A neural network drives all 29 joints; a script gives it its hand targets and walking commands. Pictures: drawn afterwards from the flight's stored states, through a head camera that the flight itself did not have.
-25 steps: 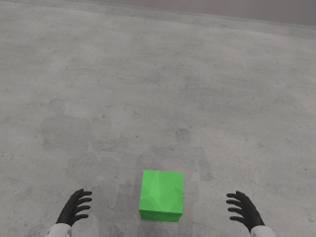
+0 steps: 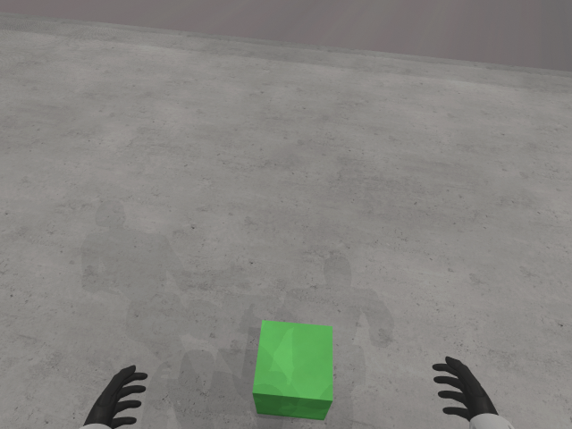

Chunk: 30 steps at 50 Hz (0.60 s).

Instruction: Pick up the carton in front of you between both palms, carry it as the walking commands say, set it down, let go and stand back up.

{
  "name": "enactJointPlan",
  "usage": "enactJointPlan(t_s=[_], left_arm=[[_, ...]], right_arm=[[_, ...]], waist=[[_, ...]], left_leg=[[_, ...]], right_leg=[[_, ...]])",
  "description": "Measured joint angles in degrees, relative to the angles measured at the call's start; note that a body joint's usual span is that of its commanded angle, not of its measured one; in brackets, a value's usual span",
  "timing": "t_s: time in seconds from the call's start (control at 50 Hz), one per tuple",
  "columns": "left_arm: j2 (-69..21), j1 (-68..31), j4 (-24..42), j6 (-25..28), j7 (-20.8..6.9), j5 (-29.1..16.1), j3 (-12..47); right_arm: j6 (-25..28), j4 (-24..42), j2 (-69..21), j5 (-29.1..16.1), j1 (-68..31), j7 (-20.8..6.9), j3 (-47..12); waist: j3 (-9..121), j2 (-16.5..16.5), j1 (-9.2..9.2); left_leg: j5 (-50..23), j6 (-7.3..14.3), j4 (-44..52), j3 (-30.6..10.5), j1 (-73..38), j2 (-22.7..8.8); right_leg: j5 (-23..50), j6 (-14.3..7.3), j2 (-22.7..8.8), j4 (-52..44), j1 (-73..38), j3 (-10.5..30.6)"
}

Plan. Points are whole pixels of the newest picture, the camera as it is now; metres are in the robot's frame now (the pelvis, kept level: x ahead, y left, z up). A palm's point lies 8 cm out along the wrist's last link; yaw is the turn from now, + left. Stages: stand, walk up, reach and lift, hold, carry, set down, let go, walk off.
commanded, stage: stand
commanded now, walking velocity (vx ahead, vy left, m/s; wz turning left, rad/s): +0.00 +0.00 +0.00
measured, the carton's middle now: (293, 371) +0.38 -0.02 -0.65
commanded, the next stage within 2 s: none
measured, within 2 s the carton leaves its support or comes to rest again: neither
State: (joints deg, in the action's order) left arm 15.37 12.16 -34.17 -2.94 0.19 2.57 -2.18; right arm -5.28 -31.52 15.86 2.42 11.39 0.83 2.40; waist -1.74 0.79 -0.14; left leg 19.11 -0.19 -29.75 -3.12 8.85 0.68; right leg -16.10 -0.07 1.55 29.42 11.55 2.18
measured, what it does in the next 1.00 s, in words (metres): stands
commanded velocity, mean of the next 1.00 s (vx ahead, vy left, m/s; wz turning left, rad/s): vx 0.00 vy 0.00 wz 0.00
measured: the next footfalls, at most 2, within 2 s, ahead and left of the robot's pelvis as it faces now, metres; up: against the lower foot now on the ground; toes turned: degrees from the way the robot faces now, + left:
none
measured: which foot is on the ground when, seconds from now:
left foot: down 0.00-1.00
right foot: down 0.00-1.00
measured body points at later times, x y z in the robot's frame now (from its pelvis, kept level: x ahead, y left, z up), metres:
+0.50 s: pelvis +0.01 -0.01 +0.00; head +0.02 -0.01 +0.45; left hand +0.14 +0.29 -0.09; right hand +0.14 -0.30 -0.10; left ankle -0.03 +0.12 -0.74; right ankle +0.00 -0.12 -0.74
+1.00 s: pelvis +0.00 -0.01 +0.01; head -0.01 -0.01 +0.46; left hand +0.10 +0.31 -0.10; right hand +0.11 -0.31 -0.11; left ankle -0.03 +0.12 -0.74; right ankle +0.00 -0.12 -0.74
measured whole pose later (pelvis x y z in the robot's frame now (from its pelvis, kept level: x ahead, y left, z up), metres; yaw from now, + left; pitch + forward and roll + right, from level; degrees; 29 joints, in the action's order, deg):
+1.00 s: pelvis +0.00 -0.01 +0.01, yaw +1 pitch -2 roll +0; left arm 21.0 8.1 -54.6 0.3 0.7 1.4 -1.1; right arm 0.4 -53.2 21.6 1.6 9.4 1.3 0.3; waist -1.2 0.9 0.4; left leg 14.8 -0.6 -22.4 -3.7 5.4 0.4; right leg -12.6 -0.5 1.0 23.0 8.1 1.1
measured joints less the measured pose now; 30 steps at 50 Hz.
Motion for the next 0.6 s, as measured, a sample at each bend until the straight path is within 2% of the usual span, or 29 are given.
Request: enactJointPlan(t_s=[0.2,0.6], left_arm=[[3.76,-0.21,-6.49,2.13,0.7,-0.12,-0.85],[4.27,-2.78,-14.16,3.05,0.99,-0.85,0.67]], right_arm=[[3.89,-8.43,3.47,0.0,-0.06,0.29,0.18],[5.22,-15.8,4.6,-0.54,-1.19,0.72,-1.54]], waist=[[0.94,0.72,0.24],[0.69,0.26,0.31]], left_leg=[[-0.14,-0.16,0.94,-0.3,0.41,0.0],[-1.57,-0.43,4.11,-0.68,-2.15,-0.2]], right_leg=[[-0.26,-0.24,-0.16,-0.46,0.5,-0.45],[0.74,-0.51,-0.32,-3.16,-2.05,-1.1]])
